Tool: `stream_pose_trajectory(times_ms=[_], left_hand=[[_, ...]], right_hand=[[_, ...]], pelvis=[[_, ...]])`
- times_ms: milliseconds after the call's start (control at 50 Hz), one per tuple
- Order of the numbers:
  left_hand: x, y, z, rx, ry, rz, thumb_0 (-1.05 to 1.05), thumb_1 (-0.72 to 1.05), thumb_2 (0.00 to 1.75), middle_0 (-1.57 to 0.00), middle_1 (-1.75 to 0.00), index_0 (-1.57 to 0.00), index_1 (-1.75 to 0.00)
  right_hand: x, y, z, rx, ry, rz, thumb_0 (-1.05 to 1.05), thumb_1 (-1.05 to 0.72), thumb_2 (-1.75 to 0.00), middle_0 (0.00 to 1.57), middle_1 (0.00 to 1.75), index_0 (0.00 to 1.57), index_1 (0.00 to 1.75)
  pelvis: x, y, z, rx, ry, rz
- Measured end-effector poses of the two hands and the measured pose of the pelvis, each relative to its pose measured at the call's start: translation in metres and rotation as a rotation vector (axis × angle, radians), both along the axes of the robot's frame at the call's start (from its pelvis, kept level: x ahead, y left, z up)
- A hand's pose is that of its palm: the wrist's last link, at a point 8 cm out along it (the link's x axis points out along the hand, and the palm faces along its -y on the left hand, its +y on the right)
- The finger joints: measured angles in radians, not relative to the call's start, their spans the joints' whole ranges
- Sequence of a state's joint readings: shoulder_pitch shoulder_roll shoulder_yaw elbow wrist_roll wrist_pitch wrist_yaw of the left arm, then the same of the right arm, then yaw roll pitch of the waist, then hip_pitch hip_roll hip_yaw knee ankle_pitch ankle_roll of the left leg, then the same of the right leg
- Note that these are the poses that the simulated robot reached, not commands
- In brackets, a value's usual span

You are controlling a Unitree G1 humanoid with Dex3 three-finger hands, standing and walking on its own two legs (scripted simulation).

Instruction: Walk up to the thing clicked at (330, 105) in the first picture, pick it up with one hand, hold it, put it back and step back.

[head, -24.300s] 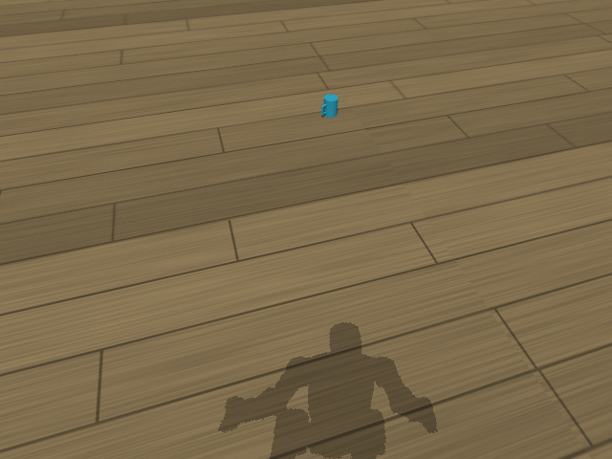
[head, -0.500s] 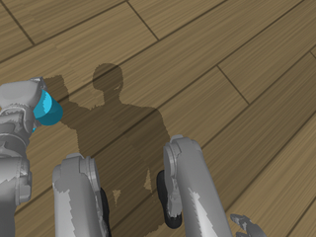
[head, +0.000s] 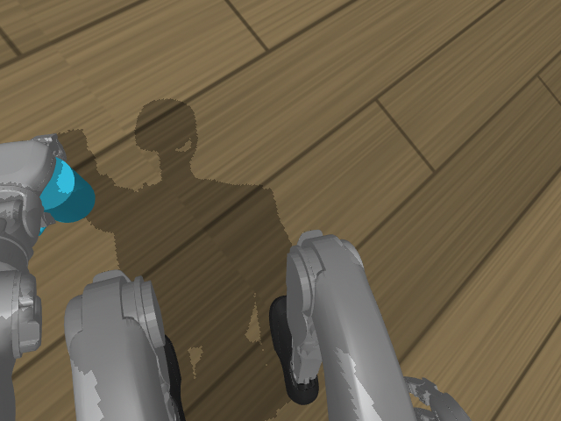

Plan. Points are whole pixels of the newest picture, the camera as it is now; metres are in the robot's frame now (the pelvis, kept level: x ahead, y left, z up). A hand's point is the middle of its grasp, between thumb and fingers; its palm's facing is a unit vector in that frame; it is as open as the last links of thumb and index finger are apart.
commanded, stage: rest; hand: left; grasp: from above
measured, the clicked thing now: (50, 200) +0.45 +0.26 -0.23
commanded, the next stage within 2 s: open in 0.86 s
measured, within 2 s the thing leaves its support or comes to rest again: rests again in 0.66 s
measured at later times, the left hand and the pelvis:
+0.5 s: hand (47, 196) +0.46 +0.27 -0.23, palm faces -0.46 -0.09 -0.88, open 10.9 cm; pelvis +0.00 +0.00 -0.03, yaw -2 degrees
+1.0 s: hand (47, 189) +0.47 +0.27 -0.23, palm faces -0.44 -0.11 -0.89, open 10.9 cm; pelvis +0.00 +0.00 -0.03, yaw -4 degrees
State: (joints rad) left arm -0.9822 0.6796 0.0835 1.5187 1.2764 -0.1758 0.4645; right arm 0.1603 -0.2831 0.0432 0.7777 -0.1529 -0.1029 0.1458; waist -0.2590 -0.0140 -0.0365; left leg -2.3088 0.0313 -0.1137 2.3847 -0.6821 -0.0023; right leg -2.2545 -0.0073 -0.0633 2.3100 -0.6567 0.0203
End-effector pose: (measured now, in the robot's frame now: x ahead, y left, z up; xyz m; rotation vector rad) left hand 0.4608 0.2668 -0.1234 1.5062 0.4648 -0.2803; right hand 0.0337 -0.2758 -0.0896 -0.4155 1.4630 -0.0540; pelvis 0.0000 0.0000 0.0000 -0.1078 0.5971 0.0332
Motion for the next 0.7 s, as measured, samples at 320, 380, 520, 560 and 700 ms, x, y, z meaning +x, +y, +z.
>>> stream_pose_trajectory(times_ms=[320,380,520,560,700], left_hand=[[0.010,0.001,-0.024,-0.005,-0.003,0.041,0.00,-0.11,0.70,-0.74,-0.88,-0.51,-0.80],[0.010,0.003,-0.031,-0.012,0.005,0.043,0.00,-0.11,0.70,-0.73,-0.89,-0.51,-0.81],[0.006,0.001,-0.047,-0.030,0.006,0.019,0.00,-0.11,0.70,-0.73,-0.89,-0.50,-0.81],[0.006,0.000,-0.050,-0.032,-0.003,0.011,0.00,-0.11,0.70,-0.73,-0.89,-0.51,-0.81],[0.012,0.002,-0.051,-0.020,-0.031,0.016,-0.01,-0.11,0.70,-0.74,-0.89,-0.51,-0.81]], right_hand=[[-0.005,0.004,-0.015,0.031,0.019,0.027,0.00,-0.91,-0.90,0.20,0.29,0.20,0.30],[-0.007,0.003,-0.015,0.027,0.022,0.033,0.00,-0.91,-0.90,0.20,0.29,0.20,0.30],[-0.013,0.004,-0.013,0.021,0.043,0.046,0.00,-0.91,-0.90,0.20,0.29,0.20,0.30],[-0.013,0.004,-0.013,0.020,0.046,0.052,0.00,-0.91,-0.90,0.20,0.29,0.20,0.30],[-0.010,0.004,-0.013,0.028,0.031,0.079,0.00,-0.91,-0.90,0.20,0.29,0.20,0.30]], pelvis=[[0.003,-0.001,-0.018,-0.012,-0.017,-0.015],[0.003,-0.001,-0.021,-0.018,-0.025,-0.019],[0.004,0.001,-0.027,-0.031,-0.036,-0.023],[0.004,0.002,-0.028,-0.033,-0.038,-0.023],[0.005,0.002,-0.033,-0.040,-0.049,-0.027]])
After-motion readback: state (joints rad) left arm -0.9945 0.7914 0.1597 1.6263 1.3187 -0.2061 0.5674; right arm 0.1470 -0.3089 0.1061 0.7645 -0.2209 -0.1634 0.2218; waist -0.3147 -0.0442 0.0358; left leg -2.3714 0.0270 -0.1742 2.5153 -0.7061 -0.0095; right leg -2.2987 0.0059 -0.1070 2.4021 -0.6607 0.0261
